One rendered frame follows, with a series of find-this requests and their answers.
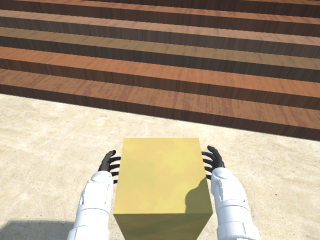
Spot carton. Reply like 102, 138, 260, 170
113, 137, 213, 240

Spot robot right hand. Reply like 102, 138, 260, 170
201, 145, 225, 180

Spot robot left forearm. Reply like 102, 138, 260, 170
67, 170, 114, 240

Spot robot right forearm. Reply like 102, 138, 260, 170
210, 167, 261, 240

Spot robot left hand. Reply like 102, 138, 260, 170
97, 150, 121, 184

